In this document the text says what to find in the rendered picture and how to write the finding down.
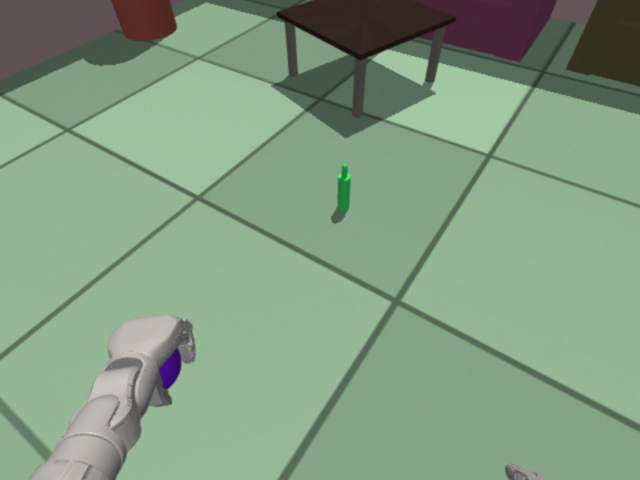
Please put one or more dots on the armchair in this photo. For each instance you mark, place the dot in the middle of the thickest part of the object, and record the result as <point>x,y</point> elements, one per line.
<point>609,46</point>

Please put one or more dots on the right robot hand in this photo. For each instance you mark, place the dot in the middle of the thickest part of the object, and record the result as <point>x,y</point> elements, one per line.
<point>515,472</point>

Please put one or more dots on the left robot arm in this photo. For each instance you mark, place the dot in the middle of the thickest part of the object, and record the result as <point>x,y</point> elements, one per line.
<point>107,426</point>

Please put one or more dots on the left robot hand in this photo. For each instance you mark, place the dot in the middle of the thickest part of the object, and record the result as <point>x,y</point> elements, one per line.
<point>156,337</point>

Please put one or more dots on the sofa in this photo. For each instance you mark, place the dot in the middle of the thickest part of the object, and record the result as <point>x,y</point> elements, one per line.
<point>504,28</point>

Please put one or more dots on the coffee table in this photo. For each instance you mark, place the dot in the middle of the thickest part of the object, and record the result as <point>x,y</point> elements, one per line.
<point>363,28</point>

